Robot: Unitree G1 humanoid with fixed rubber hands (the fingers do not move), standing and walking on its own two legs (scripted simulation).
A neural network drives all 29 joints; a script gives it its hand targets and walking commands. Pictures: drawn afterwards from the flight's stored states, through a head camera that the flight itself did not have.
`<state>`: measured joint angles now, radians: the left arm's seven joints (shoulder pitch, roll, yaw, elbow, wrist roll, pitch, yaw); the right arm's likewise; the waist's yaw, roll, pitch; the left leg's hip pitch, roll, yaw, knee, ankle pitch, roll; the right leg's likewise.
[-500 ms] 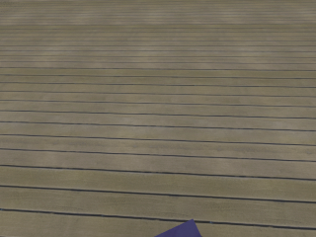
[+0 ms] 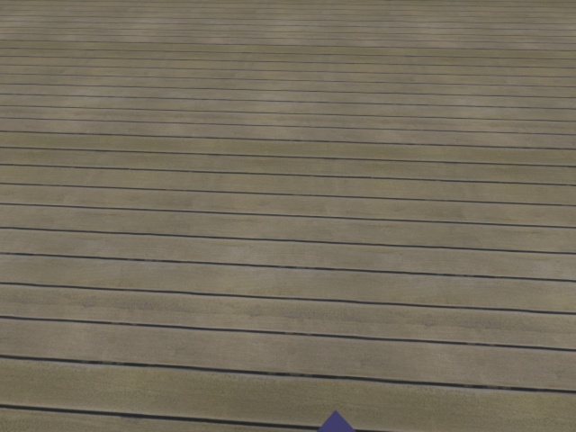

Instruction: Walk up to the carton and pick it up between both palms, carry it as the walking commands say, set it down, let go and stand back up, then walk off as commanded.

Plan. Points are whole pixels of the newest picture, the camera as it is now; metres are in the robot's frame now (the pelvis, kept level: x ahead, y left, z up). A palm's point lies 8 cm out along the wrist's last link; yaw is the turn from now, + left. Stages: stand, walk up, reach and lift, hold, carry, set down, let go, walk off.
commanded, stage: walk off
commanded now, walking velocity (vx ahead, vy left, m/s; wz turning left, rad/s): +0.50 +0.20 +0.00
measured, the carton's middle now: out of the picture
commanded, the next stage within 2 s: stand in 0.74 s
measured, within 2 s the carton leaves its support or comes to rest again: rests again in 1.24 s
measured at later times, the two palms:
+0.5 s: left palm out of the picture +0.12 +0.27 -0.11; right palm (405, 303) +0.37 -0.19 -0.13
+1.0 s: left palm (155, 237) +0.51 +0.32 -0.12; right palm (382, 259) +0.48 -0.17 -0.14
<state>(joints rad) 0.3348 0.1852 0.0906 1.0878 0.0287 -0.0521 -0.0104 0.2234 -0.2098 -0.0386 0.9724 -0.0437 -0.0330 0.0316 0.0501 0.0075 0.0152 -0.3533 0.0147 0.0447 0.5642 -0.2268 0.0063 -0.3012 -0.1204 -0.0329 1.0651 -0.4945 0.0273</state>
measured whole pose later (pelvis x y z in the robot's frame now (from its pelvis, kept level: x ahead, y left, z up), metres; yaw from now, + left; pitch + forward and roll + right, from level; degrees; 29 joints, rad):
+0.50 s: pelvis +0.24 +0.04 +0.00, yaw +1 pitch +4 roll +3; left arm 0.46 0.18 0.09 1.18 0.03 -0.08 0.01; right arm 0.13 -0.22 -0.04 0.89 -0.04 -0.04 0.07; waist 0.06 -0.02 0.01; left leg -0.58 0.02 0.04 0.64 -0.29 0.01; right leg -0.08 -0.17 -0.03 0.44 -0.42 0.10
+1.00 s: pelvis +0.46 +0.08 +0.01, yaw +1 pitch +3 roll +2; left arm 0.18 0.17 0.09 1.06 0.03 -0.08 0.02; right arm 0.25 -0.21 -0.04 1.05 -0.04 -0.04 -0.01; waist 0.00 0.00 0.02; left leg -0.40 0.00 0.05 0.75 -0.45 0.00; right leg -0.25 -0.15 -0.04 0.52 -0.31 0.07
